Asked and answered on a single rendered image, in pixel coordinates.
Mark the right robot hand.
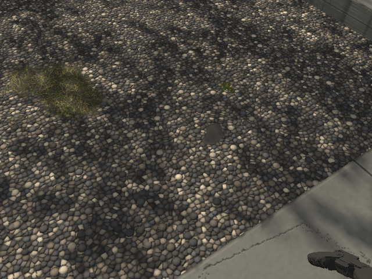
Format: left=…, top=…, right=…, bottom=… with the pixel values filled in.
left=307, top=249, right=372, bottom=279

